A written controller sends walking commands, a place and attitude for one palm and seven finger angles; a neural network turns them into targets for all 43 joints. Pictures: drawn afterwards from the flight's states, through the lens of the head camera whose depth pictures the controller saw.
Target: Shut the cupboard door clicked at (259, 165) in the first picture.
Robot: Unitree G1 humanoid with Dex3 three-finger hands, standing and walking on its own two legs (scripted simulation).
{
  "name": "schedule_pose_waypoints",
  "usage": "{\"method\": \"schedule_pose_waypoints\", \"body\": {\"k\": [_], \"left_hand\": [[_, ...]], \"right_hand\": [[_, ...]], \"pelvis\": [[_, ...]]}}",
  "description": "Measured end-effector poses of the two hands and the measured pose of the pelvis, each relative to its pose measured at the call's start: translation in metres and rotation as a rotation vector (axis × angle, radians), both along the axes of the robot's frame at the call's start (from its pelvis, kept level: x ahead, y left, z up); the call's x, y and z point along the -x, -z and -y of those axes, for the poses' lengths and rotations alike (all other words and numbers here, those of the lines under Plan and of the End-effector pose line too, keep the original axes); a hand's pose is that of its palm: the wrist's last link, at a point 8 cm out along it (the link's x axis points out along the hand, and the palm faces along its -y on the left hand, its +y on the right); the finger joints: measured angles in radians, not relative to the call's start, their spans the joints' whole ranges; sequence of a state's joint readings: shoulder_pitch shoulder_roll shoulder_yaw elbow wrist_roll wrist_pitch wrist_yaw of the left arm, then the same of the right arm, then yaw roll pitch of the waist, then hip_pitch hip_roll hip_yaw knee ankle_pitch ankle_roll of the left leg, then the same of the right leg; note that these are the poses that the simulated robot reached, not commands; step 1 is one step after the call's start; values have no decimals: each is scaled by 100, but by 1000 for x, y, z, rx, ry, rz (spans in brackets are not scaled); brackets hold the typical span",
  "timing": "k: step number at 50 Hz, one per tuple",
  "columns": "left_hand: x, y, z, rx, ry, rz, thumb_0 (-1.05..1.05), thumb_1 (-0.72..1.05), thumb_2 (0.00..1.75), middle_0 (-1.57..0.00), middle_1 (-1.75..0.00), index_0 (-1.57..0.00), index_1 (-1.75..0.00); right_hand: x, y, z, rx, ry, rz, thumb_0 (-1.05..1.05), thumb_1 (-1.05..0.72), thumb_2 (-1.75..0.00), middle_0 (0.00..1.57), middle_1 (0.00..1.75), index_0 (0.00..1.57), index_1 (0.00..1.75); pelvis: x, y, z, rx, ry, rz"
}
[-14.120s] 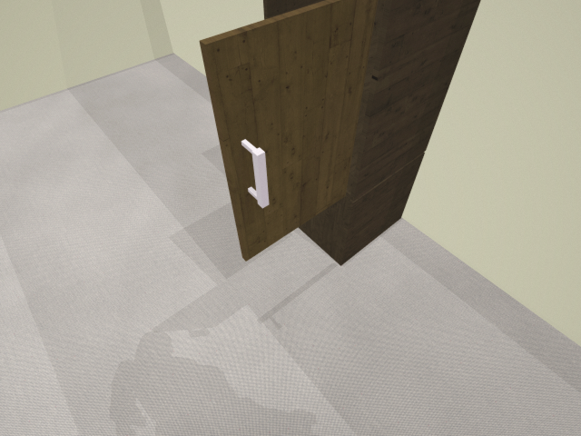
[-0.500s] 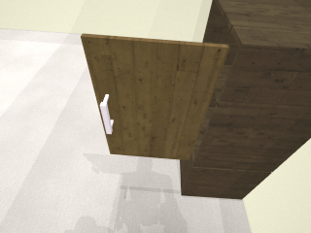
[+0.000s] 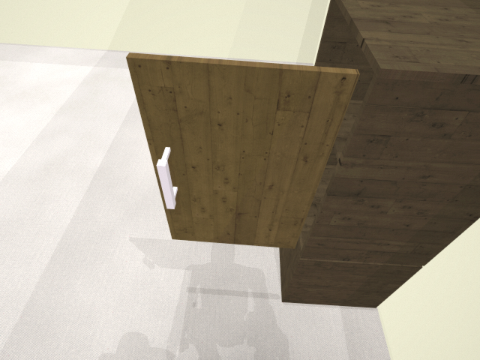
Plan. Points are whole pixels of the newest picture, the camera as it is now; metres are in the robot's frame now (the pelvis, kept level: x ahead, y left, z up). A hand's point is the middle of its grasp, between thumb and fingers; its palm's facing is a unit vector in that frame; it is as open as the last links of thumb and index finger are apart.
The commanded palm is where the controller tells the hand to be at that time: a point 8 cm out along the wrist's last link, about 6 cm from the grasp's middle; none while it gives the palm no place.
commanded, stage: raise the hand and make a fist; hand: left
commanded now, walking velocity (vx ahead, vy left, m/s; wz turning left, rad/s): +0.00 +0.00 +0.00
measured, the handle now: (169, 179) +0.49 +0.19 -0.03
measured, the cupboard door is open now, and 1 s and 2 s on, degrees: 89 89 89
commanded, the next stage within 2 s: bring the fist close to the handle in 1.94 s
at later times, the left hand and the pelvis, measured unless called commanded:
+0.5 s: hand out of the picture +0.13 +0.15 -0.08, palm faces +0.08 -1.00 +0.00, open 5.9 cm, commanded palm +0.12 +0.20 -0.06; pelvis -0.03 -0.04 -0.10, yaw +4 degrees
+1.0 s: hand (150, 331) +0.18 +0.16 -0.05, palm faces -0.01 -1.00 -0.01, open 3.6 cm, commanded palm +0.15 +0.21 -0.04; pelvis -0.01 -0.04 -0.09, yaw +4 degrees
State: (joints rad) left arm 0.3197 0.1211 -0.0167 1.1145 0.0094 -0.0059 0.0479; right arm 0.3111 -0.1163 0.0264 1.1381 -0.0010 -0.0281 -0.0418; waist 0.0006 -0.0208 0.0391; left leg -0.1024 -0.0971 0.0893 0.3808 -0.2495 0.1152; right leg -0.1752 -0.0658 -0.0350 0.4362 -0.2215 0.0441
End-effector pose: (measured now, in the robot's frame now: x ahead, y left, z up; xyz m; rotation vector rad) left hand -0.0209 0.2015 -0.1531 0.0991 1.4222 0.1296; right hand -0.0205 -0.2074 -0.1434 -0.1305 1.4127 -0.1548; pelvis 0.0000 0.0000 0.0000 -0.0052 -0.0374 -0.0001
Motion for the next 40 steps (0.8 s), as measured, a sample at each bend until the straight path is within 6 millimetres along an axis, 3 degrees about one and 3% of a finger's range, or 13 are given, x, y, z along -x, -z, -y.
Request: {"method": "schedule_pose_waypoints", "body": {"k": [3,4,7,10,13,17,23,27,30,33,36,40], "left_hand": [[-8,-4,-6,-23,-35,37,1,91,90,-20,-30,-20,-30],[-23,-15,-16,-66,-50,123,3,93,90,-20,-30,-21,-30],[-85,-74,-30,-144,-60,546,4,96,90,-21,-31,-21,-31],[-143,-119,-23,-134,-32,931,4,95,90,-23,-34,-23,-34],[-177,-137,-6,-24,-2,1233,3,94,90,-26,-37,-27,-37],[-176,-123,14,125,120,1483,1,92,90,-32,-44,-33,-44],[-132,-73,8,106,90,1336,1,90,90,-43,-55,-44,-55],[-118,-85,-2,6,39,1338,2,90,90,-50,-63,-51,-63],[-127,-102,0,-9,73,1416,2,90,90,-55,-69,-56,-69],[-148,-106,6,38,140,1430,2,90,90,-61,-75,-62,-75],[-167,-102,8,96,175,1367,1,90,90,-66,-81,-67,-81],[-177,-102,1,107,148,1305,2,90,90,-74,-89,-74,-89]], "right_hand": [[-2,-2,2,6,-1,39,0,-91,-90,20,30,20,30],[-6,-7,7,28,-7,109,1,-92,-90,20,30,21,30],[-26,-18,26,59,-37,327,2,-93,-90,20,30,21,30],[-57,-19,47,67,-100,506,2,-93,-90,20,30,21,30],[-95,-20,67,95,-147,651,2,-92,-90,20,30,21,30],[-149,-30,85,146,-197,827,1,-92,-90,20,30,20,30],[-220,-37,76,144,-299,990,1,-91,-90,19,30,20,30],[-245,-28,51,81,-357,1006,1,-91,-90,19,30,20,30],[-249,-13,34,24,-384,974,1,-91,-90,19,30,20,30],[-242,6,23,-25,-369,914,1,-91,-90,20,30,21,30],[-226,20,21,-51,-317,836,1,-91,-90,20,30,21,30],[-201,27,32,-36,-239,746,1,-91,-90,20,30,21,30]], "pelvis": [[3,1,2,3,-15,-5],[4,2,4,1,-24,-6],[4,4,8,-2,-47,-25],[13,17,11,-17,-80,-61],[22,36,16,-13,-74,-124],[31,69,28,-10,-53,-204],[32,102,41,8,-65,-263],[27,106,47,35,-88,-281],[26,107,50,53,-100,-297],[24,108,52,58,-100,-313],[22,105,53,53,-92,-322],[16,98,51,42,-81,-325]]}}
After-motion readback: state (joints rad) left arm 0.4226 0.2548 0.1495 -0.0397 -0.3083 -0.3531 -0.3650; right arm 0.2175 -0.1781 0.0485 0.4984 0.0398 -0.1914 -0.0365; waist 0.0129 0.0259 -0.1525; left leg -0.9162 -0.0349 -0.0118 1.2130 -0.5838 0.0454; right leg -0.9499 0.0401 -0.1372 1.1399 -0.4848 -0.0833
